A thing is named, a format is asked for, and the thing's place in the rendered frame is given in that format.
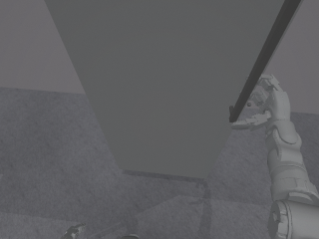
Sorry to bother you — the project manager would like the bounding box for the right robot forearm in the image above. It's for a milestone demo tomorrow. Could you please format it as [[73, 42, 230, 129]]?
[[265, 119, 319, 206]]

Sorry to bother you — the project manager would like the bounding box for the right robot upper arm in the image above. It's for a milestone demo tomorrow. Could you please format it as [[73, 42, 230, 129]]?
[[267, 199, 319, 239]]

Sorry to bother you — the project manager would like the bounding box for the robot left hand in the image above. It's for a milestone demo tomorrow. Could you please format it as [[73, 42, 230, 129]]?
[[60, 223, 86, 239]]

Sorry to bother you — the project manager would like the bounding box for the handle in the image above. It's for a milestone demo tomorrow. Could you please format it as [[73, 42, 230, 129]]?
[[229, 0, 301, 122]]

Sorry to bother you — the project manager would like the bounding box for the fridge door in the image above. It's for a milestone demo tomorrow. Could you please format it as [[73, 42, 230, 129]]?
[[44, 0, 304, 179]]

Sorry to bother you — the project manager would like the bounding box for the robot right hand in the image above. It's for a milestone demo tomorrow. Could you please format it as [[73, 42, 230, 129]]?
[[230, 74, 291, 131]]

